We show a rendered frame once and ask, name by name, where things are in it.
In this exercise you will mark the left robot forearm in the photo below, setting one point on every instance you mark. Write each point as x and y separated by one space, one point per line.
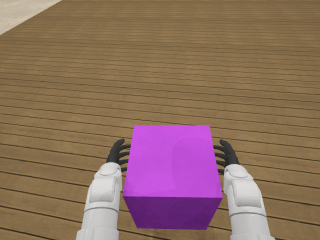
102 205

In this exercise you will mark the left robot hand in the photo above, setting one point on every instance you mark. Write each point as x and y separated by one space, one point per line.
114 154

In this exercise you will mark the right robot forearm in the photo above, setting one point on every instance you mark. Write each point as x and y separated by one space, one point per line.
245 205

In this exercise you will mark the carton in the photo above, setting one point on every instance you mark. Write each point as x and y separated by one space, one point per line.
172 179

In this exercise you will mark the right robot hand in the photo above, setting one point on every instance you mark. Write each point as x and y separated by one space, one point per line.
229 156

